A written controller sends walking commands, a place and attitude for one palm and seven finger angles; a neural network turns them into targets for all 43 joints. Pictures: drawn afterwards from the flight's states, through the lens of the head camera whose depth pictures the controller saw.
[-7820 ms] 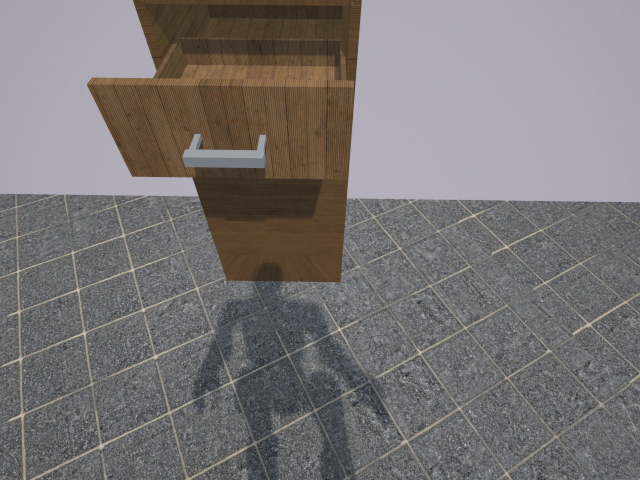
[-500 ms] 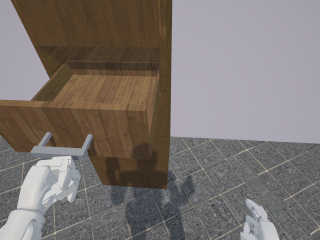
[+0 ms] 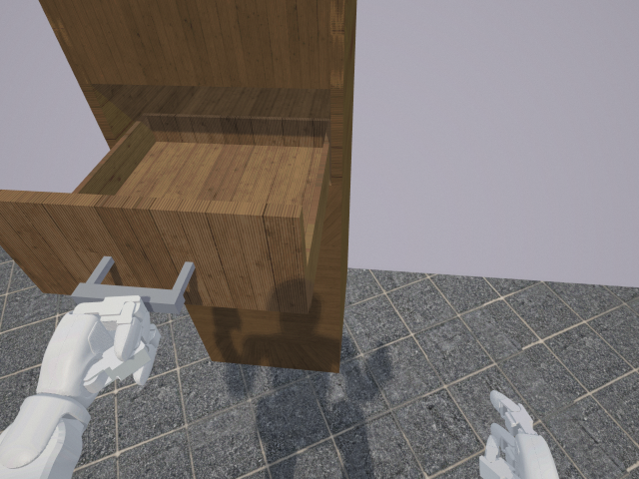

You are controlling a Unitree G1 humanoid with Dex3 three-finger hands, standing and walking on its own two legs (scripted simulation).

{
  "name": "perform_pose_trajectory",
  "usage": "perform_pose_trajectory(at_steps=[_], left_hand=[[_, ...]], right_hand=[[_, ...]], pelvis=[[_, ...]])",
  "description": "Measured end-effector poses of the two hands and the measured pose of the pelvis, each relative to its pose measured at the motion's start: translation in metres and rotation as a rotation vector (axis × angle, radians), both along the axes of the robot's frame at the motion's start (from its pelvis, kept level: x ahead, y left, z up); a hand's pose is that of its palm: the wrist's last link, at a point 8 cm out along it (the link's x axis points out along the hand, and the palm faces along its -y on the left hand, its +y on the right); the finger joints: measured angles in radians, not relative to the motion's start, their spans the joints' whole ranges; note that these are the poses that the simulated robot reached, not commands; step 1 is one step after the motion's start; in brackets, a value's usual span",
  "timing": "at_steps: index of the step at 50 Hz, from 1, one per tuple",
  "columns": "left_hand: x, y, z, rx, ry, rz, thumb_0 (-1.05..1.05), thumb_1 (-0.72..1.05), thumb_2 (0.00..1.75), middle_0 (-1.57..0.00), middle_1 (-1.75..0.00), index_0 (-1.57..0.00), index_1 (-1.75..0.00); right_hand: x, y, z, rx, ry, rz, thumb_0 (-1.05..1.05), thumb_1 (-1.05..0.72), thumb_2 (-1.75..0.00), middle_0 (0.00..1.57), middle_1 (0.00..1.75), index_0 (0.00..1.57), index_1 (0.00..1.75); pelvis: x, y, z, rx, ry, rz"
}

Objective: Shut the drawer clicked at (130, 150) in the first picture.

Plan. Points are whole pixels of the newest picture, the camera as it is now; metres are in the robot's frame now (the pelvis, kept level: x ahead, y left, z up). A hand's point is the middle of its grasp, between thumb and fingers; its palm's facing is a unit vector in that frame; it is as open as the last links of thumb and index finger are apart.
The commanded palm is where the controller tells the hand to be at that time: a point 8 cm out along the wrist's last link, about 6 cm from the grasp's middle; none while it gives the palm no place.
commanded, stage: push the drawer shut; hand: left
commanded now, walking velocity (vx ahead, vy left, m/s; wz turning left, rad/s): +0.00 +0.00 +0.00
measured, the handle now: (137, 283) +0.30 +0.24 +0.12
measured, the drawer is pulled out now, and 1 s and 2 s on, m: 0.29 0.17 0.07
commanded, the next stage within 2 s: none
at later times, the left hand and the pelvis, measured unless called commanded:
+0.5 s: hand (160, 313) +0.27 +0.20 +0.11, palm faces -0.02 -1.00 -0.06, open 3.2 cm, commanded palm +0.27 +0.25 +0.12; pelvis -0.02 +0.01 +0.00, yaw +1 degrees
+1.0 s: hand (183, 261) +0.35 +0.20 +0.11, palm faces -0.03 -1.00 -0.04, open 3.1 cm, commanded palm +0.34 +0.25 +0.12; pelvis -0.02 +0.00 +0.00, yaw +0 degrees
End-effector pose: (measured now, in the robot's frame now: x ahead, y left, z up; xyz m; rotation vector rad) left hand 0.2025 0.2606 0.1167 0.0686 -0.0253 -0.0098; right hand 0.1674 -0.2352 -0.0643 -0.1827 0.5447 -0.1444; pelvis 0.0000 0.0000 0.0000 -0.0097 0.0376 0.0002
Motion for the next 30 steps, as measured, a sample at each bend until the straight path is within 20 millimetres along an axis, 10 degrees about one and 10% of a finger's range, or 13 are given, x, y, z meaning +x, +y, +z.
perform_pose_trajectory(at_steps=[30], left_hand=[[0.059, -0.001, 0.001, -0.009, 0.004, -0.011, 0.02, 0.84, 0.97, -1.40, -1.60, -1.40, -1.60]], right_hand=[[-0.031, 0.007, -0.010, -0.014, 0.101, -0.003, 0.01, -0.90, -0.89, 0.21, 0.30, 0.20, 0.30]], pelvis=[[-0.023, 0.005, 0.003, -0.003, -0.022, 0.009]])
